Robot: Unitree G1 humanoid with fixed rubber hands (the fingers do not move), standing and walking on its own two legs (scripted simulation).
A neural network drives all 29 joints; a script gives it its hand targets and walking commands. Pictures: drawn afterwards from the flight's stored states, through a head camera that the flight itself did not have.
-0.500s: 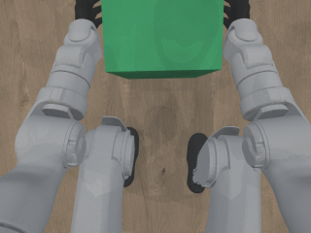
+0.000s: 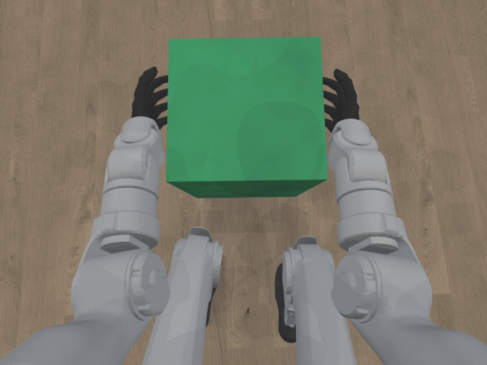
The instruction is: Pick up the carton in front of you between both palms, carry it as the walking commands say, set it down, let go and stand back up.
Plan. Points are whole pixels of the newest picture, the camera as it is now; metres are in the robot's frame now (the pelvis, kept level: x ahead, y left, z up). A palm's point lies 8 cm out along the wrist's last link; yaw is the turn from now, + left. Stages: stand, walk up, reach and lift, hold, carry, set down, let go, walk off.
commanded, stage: reach and lift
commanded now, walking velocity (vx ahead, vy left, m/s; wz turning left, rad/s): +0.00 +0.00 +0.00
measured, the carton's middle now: (245, 134) +0.48 +0.03 -0.12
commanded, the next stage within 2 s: none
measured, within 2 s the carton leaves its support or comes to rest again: neither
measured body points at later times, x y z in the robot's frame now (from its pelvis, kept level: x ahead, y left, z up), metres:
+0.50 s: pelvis +0.05 +0.00 +0.14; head +0.19 +0.01 +0.56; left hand +0.45 +0.17 +0.09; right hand +0.46 -0.13 +0.09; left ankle +0.12 +0.13 -0.45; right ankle +0.11 -0.12 -0.45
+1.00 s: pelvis +0.09 +0.00 +0.26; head +0.11 +0.00 +0.71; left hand +0.41 +0.16 +0.25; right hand +0.41 -0.14 +0.25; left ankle +0.12 +0.13 -0.45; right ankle +0.11 -0.12 -0.45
